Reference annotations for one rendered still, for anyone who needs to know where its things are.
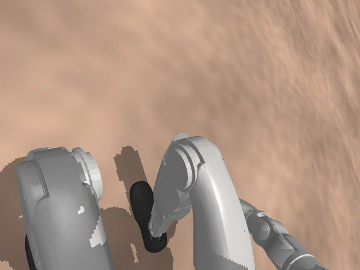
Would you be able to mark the left robot foot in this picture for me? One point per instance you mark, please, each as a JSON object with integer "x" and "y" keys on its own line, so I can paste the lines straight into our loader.
{"x": 29, "y": 255}

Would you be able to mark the right robot arm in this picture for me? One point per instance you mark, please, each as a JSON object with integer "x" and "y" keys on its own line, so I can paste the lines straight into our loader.
{"x": 284, "y": 250}

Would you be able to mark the right robot hand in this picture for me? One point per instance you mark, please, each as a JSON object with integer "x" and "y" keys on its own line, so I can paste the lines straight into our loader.
{"x": 248, "y": 209}

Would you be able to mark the right robot foot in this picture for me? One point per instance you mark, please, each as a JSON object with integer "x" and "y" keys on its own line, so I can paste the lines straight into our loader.
{"x": 142, "y": 200}

